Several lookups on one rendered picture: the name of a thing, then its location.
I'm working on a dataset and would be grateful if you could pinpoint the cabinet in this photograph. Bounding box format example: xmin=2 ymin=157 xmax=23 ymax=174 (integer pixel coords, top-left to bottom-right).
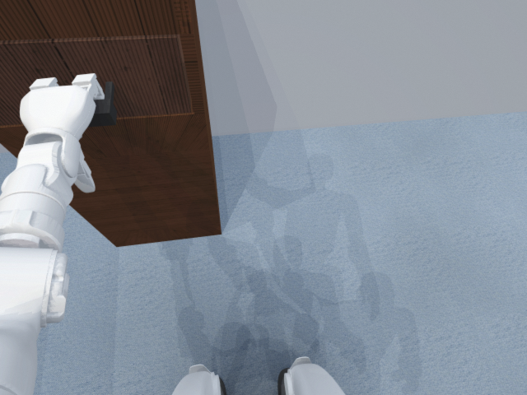
xmin=0 ymin=0 xmax=222 ymax=247

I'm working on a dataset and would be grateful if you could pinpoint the robot right thigh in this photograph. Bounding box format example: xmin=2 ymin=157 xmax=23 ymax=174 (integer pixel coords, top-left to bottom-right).
xmin=284 ymin=364 xmax=346 ymax=395

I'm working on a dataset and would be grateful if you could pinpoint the left robot forearm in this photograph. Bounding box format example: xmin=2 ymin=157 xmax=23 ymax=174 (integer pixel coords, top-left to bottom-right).
xmin=0 ymin=128 xmax=81 ymax=253

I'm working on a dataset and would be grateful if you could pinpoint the robot left shin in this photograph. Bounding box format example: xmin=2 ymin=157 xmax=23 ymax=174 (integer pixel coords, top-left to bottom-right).
xmin=189 ymin=365 xmax=211 ymax=374

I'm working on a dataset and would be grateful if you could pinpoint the robot left hand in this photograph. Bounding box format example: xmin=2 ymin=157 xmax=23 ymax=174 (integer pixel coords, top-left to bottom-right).
xmin=20 ymin=73 xmax=105 ymax=193

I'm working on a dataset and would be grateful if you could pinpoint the drawer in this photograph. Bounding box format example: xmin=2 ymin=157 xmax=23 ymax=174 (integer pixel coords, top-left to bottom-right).
xmin=0 ymin=35 xmax=191 ymax=126

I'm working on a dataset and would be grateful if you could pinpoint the handle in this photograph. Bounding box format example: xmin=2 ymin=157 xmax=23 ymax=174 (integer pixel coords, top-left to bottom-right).
xmin=88 ymin=81 xmax=117 ymax=127

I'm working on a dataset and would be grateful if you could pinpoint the robot left upper arm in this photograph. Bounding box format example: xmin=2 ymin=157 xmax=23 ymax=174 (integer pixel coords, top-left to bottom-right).
xmin=0 ymin=247 xmax=70 ymax=395

